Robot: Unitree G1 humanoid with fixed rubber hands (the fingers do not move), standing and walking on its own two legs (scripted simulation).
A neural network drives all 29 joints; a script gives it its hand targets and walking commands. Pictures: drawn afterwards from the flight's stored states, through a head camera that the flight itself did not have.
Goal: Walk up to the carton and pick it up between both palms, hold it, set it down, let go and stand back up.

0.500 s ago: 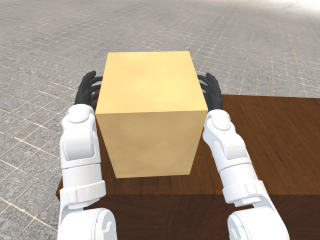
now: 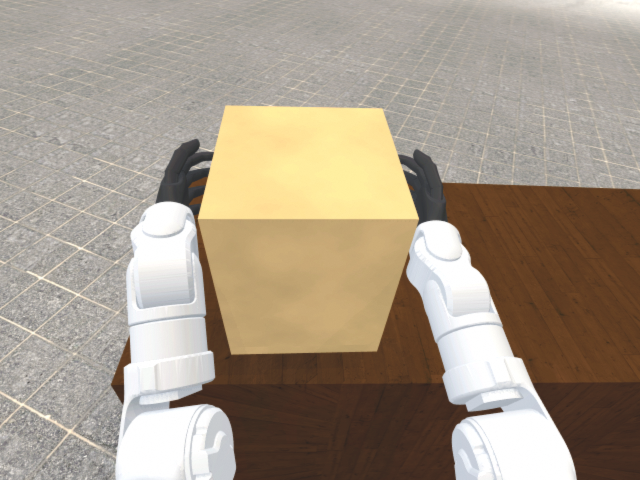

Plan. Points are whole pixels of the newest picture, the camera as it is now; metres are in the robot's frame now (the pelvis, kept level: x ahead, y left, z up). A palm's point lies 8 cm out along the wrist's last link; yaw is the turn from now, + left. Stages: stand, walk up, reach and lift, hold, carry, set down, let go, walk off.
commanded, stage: hold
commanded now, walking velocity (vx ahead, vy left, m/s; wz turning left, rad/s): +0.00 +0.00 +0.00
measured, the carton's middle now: (304, 234) +0.39 +0.00 +0.14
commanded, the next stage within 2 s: none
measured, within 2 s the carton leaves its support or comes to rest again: neither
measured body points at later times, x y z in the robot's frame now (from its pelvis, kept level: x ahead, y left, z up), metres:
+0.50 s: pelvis +0.00 +0.00 +0.00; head -0.04 +0.02 +0.45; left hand +0.37 +0.16 +0.20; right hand +0.37 -0.13 +0.19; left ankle +0.00 +0.15 -0.75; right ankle +0.05 -0.14 -0.75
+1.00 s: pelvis +0.00 +0.00 +0.00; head -0.04 +0.02 +0.45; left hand +0.37 +0.17 +0.20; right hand +0.38 -0.13 +0.19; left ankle +0.00 +0.15 -0.75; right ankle +0.05 -0.14 -0.75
